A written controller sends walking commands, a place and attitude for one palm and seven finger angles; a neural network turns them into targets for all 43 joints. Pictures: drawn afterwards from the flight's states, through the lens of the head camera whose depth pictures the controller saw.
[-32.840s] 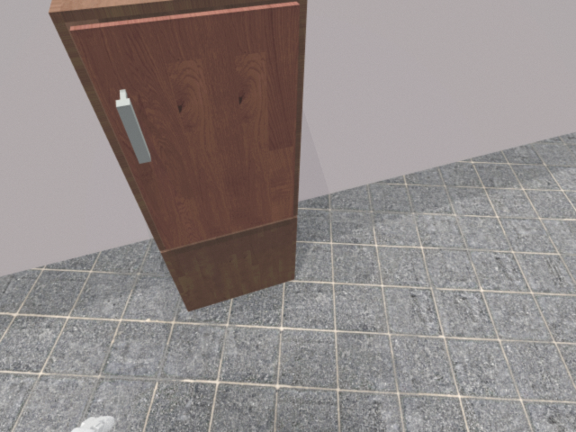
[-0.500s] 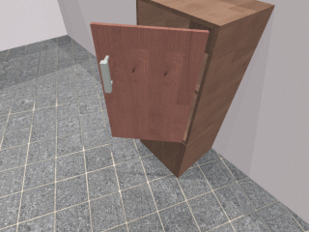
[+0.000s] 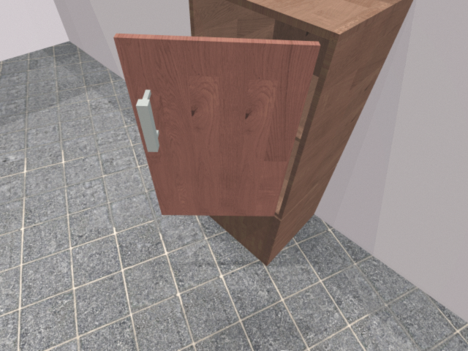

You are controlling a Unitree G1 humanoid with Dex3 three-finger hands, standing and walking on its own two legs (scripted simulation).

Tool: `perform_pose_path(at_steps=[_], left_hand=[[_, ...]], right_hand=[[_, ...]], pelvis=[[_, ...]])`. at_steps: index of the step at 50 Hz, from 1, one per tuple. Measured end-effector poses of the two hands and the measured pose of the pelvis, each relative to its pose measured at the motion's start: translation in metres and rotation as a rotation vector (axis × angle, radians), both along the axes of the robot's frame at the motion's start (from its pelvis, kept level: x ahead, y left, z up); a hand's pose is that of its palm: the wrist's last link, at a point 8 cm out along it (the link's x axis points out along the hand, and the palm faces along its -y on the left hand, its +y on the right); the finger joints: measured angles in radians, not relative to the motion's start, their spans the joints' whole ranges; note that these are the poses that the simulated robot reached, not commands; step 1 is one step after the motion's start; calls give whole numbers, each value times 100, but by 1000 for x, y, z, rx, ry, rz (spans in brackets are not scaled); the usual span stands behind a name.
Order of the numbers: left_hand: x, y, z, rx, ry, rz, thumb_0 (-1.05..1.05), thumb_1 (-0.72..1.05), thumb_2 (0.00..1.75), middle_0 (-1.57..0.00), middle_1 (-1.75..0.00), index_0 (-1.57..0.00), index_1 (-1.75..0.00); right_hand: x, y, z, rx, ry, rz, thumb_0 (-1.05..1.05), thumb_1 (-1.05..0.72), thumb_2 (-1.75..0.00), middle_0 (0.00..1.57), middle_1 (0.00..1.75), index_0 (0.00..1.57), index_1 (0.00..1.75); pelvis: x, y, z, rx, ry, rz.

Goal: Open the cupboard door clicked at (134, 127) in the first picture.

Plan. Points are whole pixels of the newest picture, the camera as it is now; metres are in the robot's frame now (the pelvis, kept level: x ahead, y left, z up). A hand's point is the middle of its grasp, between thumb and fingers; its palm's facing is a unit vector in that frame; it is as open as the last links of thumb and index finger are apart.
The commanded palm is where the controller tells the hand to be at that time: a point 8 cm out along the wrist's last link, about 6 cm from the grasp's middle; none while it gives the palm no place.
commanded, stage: come to a stop and stand still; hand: left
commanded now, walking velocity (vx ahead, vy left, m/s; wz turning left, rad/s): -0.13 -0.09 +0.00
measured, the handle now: (150, 121) +0.56 +0.21 +0.07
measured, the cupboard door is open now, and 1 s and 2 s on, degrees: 44 44 44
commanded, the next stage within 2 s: look again from close up in 1.14 s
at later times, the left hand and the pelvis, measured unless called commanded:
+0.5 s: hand out of the picture +0.06 +0.16 -0.19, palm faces +0.03 -0.97 -0.23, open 7.3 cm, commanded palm none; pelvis +0.00 -0.02 -0.02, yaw +0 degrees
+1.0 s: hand out of the picture -0.04 +0.11 -0.18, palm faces +0.09 -0.98 -0.18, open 7.4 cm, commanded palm none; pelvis -0.02 -0.05 -0.01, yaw +3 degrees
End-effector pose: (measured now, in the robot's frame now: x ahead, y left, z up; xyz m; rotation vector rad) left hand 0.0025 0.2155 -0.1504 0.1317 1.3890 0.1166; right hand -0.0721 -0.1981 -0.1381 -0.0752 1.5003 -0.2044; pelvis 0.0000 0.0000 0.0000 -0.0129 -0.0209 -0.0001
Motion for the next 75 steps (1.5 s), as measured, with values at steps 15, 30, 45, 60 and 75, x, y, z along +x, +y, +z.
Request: perform_pose_path(at_steps=[15,30,45,60,75], left_hand=[[91,-10,1,45,-193,-8,0,93,90,-20,-29,-20,-30],[17,-10,-3,75,-118,8,0,92,90,-20,-29,-20,-30],[-53,-41,4,49,-24,77,0,91,90,-20,-29,-20,-30],[-47,-58,-4,11,-33,78,1,92,90,-20,-29,-20,-30],[-60,-59,-7,-12,-23,102,1,92,90,-20,-29,-20,-30]], right_hand=[[73,-12,-24,22,-81,-1,0,-91,-90,20,30,20,30],[126,-68,-11,-63,-322,117,0,-92,-90,20,29,20,30],[74,-75,-15,-2,-209,149,0,-91,-90,20,29,20,30],[-18,-61,-15,28,21,78,0,-91,-90,20,29,20,30],[12,-50,-17,26,-66,100,0,-91,-90,20,29,20,30]], pelvis=[[24,-12,-13,25,-13,8],[-5,-28,-17,32,-50,18],[-21,-49,-8,28,-23,47],[-28,-55,-8,27,-23,59],[-32,-47,-8,23,-22,61]])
